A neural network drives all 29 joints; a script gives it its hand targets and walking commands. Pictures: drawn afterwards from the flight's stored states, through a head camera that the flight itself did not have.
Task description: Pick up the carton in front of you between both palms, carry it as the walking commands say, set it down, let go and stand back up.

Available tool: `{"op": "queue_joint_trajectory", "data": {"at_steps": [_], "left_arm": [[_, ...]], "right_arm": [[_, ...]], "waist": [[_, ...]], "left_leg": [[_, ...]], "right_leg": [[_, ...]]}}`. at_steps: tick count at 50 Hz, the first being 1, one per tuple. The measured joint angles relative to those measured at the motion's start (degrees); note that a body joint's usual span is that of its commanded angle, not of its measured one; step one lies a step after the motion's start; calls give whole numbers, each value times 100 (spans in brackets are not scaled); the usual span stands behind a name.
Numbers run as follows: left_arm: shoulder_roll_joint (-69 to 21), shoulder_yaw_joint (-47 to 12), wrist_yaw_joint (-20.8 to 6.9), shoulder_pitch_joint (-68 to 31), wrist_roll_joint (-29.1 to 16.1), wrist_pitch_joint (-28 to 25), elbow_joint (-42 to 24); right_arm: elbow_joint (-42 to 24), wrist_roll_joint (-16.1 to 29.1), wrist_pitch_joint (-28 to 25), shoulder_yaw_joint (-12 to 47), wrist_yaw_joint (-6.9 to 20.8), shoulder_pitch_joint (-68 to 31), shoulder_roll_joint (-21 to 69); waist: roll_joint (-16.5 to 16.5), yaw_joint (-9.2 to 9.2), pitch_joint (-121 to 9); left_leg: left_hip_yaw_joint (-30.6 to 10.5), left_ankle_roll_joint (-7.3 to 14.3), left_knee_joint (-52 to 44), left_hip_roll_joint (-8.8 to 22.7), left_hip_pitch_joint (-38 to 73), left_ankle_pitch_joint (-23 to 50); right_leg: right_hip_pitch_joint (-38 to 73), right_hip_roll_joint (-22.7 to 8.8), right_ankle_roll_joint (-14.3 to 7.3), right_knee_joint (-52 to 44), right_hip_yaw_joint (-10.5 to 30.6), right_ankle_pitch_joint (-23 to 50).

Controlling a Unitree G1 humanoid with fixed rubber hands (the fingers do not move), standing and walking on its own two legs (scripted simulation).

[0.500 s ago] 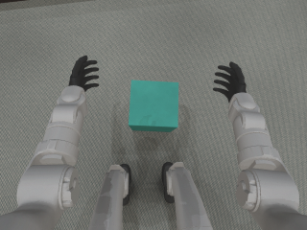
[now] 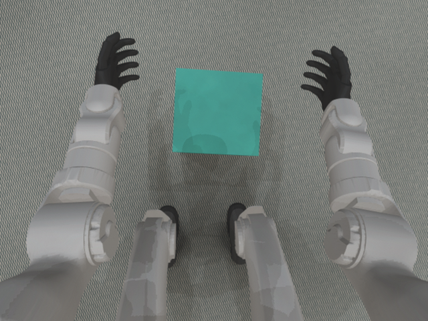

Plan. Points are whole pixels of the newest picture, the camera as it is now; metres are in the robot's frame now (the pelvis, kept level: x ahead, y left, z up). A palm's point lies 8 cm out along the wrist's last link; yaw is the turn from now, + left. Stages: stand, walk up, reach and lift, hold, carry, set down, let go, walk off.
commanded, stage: reach and lift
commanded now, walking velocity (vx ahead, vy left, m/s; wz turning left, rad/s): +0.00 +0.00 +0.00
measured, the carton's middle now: (214, 119) +0.48 -0.04 -0.45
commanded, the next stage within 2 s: none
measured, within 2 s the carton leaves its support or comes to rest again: leaves its support in 1.40 s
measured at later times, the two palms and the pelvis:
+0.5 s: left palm (141, 110) +0.49 +0.15 -0.36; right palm (288, 118) +0.46 -0.22 -0.36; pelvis -0.06 +0.00 -0.19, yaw +0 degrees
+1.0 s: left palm (149, 112) +0.49 +0.14 -0.38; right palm (280, 120) +0.46 -0.21 -0.38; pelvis -0.05 +0.00 -0.21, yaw +0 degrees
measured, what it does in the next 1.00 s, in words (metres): lowers itself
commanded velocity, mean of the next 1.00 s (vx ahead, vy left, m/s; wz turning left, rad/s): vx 0.00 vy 0.00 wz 0.00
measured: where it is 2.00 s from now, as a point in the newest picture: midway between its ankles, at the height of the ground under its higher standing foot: (203, 246)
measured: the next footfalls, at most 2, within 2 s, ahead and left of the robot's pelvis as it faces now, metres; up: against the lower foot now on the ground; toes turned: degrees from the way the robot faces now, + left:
none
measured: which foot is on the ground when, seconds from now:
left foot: down 0.00-1.00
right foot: down 0.00-1.00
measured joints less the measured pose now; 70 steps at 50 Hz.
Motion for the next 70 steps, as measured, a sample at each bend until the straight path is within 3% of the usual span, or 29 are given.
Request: {"op": "queue_joint_trajectory", "data": {"at_steps": [13,26,36,54,60,65,67,70], "left_arm": [[541,-1004,406,-647,-1116,224,-276],[836,-1165,336,-1932,-1372,41,997],[851,-1452,377,-1821,-1635,-204,857],[508,-1588,425,-2017,-1614,-262,1122],[391,-1480,670,-2251,-1520,-277,1308],[293,-1003,651,-2366,-1117,-3,1380],[229,-884,552,-2242,-1025,122,1219],[136,-781,567,-1953,-981,288,874]], "right_arm": [[-79,1111,165,944,-314,-685,-665],[1094,1333,55,1376,-468,-2006,-848],[1057,1561,-164,1627,-568,-1984,-842],[1169,1579,-181,1886,-573,-2093,-574],[1429,1523,-203,1800,-806,-2372,-508],[1492,1202,122,1522,-754,-2508,-486],[1311,1110,281,1465,-627,-2401,-434],[945,1021,497,1371,-664,-2136,-350]], "waist": [[3,-10,1203],[-26,6,2501],[-72,36,2916],[-24,25,2770],[-16,13,2904],[32,1,2911],[63,-5,2845],[88,-6,2715]], "left_leg": [[68,-10,2733,-161,-1712,-504],[48,-104,3967,-152,-2220,-481],[14,-152,4473,-139,-2200,-720],[61,-101,4328,-129,-2213,-600],[38,-109,4306,-184,-2161,-563],[21,-117,4431,-252,-2158,-590],[20,-115,4497,-273,-2179,-630],[19,-122,4569,-308,-2208,-683]], "right_leg": [[-1718,60,138,2735,119,-466],[-2262,88,107,3965,51,-436],[-2251,-21,-10,4483,-52,-677],[-2266,2,49,4323,3,-541],[-2194,11,69,4291,7,-516],[-2167,19,94,4409,15,-561],[-2181,21,105,4475,21,-607],[-2208,37,125,4550,39,-667]]}}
